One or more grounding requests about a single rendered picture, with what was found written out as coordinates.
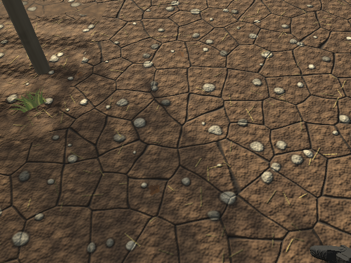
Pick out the robot right hand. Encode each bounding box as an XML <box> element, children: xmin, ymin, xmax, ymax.
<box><xmin>310</xmin><ymin>245</ymin><xmax>351</xmax><ymax>263</ymax></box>

